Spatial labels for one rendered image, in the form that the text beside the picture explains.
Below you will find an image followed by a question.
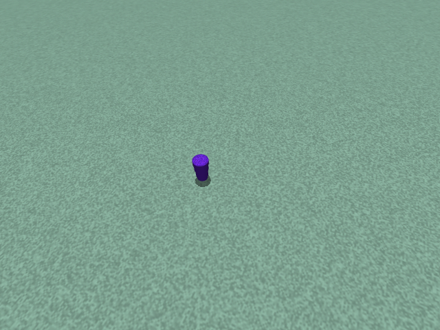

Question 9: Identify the cup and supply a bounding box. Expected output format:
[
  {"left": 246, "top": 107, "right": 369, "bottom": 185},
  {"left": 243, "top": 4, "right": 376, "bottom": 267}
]
[{"left": 192, "top": 154, "right": 209, "bottom": 181}]

